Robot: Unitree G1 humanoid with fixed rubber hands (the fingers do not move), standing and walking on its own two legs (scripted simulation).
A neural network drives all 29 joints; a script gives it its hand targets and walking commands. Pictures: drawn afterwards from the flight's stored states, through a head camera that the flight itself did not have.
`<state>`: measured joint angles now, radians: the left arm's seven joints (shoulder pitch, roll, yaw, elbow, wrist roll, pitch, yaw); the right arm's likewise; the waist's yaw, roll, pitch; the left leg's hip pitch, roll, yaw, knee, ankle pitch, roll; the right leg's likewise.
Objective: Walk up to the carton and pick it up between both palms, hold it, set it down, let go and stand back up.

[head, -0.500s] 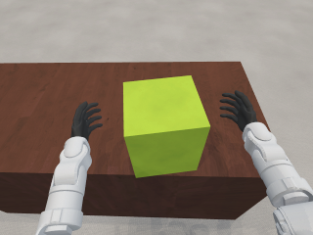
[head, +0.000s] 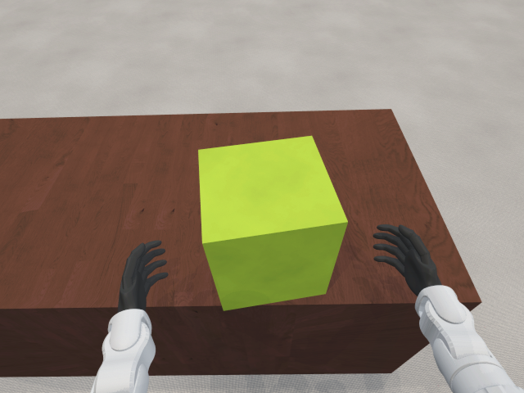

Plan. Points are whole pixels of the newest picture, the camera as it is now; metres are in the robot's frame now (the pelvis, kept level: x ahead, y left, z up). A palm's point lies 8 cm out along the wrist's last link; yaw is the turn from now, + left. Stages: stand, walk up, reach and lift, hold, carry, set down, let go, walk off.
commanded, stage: set down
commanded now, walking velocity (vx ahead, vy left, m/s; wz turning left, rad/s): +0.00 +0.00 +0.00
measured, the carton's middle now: (266, 226) +0.43 +0.04 -0.03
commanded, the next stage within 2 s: let go in 1.86 s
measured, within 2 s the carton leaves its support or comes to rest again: neither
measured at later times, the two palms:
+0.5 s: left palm (141, 345) +0.21 +0.22 -0.04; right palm (425, 331) +0.24 -0.21 -0.04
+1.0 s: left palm (141, 369) +0.18 +0.23 -0.07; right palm (433, 369) +0.20 -0.22 -0.07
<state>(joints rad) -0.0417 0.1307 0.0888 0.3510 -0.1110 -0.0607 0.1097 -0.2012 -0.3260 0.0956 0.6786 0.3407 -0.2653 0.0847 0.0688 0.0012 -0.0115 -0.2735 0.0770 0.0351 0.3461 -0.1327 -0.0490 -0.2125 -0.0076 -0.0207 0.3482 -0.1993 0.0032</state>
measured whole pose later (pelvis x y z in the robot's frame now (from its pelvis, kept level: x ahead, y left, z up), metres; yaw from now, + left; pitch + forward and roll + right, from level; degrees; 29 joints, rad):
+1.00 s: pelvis +0.01 +0.00 -0.01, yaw -1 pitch +0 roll +0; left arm 0.14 0.17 0.01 0.67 -0.13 -0.31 0.09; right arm 0.06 -0.26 0.14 0.91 0.25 -0.52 0.10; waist 0.05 -0.02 0.03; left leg -0.23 0.07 0.05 0.44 -0.21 -0.05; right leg -0.19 -0.02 0.00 0.48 -0.29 0.00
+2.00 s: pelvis +0.02 +0.01 +0.00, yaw -1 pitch -3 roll +0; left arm 0.22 0.21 0.00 0.49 -0.01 0.14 0.00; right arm 0.16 -0.16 -0.03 0.77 -0.03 -0.23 0.00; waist 0.01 -0.01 0.09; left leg -0.10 0.06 0.05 0.35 -0.19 -0.04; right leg -0.04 -0.02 0.00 0.33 -0.24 0.02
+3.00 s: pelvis -0.04 +0.02 -0.01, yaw +1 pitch -4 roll -1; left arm 0.40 0.27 -0.02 0.79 0.02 -0.01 0.00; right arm 0.42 -0.26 -0.01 0.81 -0.02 -0.02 0.00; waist -0.01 0.00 0.00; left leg -0.26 0.05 0.02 0.50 -0.18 -0.02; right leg -0.18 -0.04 -0.02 0.48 -0.24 0.04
